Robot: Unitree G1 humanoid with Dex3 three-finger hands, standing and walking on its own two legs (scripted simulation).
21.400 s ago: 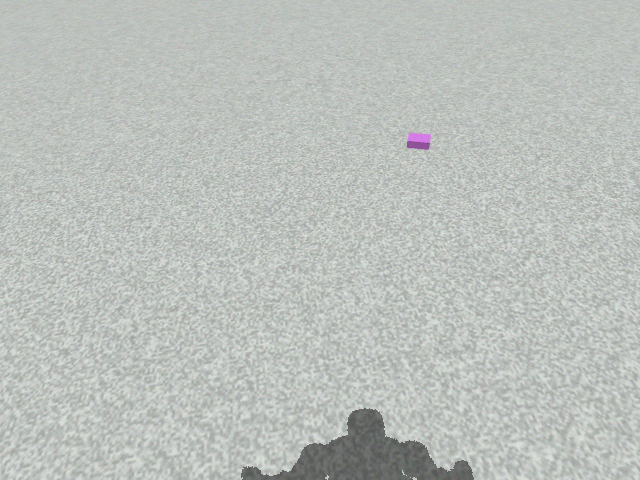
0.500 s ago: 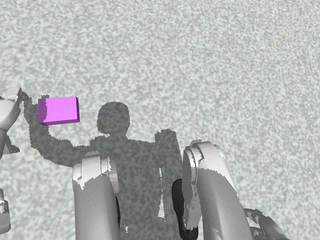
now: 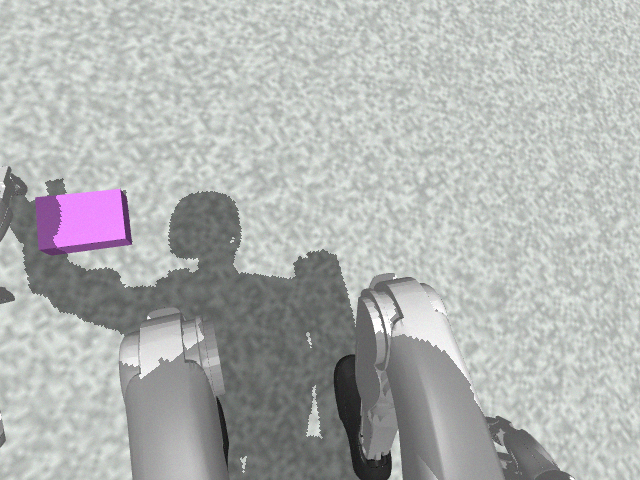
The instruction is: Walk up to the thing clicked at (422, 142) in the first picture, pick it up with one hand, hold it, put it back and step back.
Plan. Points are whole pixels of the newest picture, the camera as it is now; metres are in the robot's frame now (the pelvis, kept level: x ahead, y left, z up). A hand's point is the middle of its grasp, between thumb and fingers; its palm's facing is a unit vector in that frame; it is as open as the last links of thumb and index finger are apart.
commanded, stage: rise first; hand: left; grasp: from above
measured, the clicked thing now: (85, 222) +0.48 +0.31 -0.30
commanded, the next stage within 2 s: approach in 1.66 s
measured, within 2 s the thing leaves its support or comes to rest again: neither
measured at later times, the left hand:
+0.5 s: hand (4, 244) +0.42 +0.36 -0.17, palm faces -0.44 -0.10 -0.89, open 14.2 cm
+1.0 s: hand (14, 233) +0.43 +0.36 -0.18, palm faces -0.45 -0.09 -0.89, open 14.2 cm
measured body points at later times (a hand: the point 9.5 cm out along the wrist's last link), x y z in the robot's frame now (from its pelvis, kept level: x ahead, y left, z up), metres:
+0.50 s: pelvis +0.00 +0.00 -0.01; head +0.24 +0.09 +0.37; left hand +0.44 +0.37 -0.12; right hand +0.08 -0.28 -0.11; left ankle +0.07 +0.13 -0.28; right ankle +0.10 -0.13 -0.28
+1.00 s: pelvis +0.00 +0.00 -0.01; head +0.24 +0.09 +0.36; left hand +0.45 +0.36 -0.13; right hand +0.06 -0.27 -0.10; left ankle +0.07 +0.13 -0.28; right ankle +0.10 -0.13 -0.28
